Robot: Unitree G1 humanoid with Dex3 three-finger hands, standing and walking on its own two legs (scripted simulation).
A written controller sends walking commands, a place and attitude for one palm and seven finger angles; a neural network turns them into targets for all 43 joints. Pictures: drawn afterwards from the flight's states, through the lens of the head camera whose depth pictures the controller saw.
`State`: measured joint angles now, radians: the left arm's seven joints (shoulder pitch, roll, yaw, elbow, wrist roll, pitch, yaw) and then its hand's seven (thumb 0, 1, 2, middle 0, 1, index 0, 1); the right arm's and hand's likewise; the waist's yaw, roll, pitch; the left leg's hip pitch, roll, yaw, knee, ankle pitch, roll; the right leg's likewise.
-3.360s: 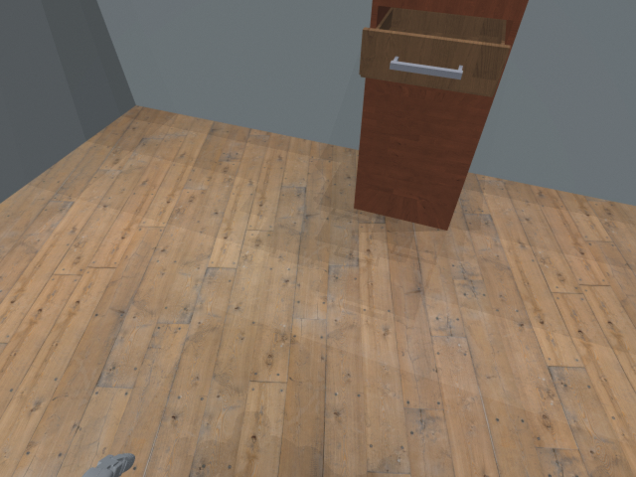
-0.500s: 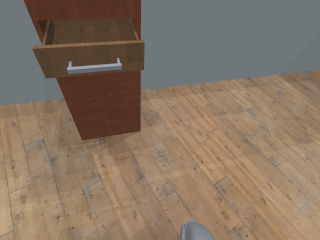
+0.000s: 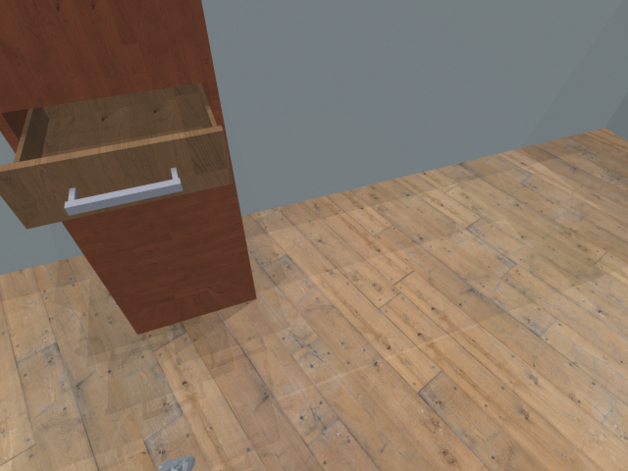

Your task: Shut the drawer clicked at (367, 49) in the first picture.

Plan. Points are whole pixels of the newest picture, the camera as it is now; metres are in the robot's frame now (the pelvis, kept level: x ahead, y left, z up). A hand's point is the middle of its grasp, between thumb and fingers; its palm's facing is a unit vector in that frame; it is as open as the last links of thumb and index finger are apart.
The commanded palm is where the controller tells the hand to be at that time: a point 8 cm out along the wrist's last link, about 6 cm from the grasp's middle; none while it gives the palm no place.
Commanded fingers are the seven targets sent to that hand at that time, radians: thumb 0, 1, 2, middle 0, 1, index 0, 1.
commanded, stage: turn to face it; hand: left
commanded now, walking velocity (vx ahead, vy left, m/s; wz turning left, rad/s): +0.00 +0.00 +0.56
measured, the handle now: (125, 189) +0.57 +0.36 +0.03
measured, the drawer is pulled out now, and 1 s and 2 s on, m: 0.20 0.20 0.20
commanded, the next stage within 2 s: take the last steps up to it in 0.64 s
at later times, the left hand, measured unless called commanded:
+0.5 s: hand out of the picture +0.00 +0.24 -0.16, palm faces +0.23 -0.94 -0.25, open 7.4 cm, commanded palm none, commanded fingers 0.00 0.90 0.90 -0.20 -0.30 -0.20 -0.30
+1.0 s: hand out of the picture -0.06 +0.12 -0.14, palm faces +0.39 -0.89 -0.24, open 7.3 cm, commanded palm none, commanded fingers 0.00 0.90 0.90 -0.20 -0.30 -0.20 -0.30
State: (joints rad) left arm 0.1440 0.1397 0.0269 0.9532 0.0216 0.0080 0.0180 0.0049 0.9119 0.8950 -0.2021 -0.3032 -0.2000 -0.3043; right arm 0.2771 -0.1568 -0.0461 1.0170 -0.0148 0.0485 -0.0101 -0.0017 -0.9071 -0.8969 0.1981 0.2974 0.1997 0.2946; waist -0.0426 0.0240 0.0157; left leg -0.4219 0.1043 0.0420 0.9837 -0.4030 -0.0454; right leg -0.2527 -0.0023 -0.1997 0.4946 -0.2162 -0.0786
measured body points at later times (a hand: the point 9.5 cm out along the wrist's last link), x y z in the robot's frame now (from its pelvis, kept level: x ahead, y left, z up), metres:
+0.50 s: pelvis +0.00 +0.03 +0.01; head +0.02 +0.05 +0.46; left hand -0.01 +0.29 -0.14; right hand +0.09 -0.20 -0.14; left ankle +0.00 +0.12 -0.73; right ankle +0.01 -0.13 -0.67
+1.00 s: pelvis +0.00 -0.05 +0.01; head +0.01 -0.08 +0.46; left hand -0.08 +0.17 -0.13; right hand +0.11 -0.27 -0.16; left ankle -0.08 +0.10 -0.66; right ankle +0.02 -0.11 -0.73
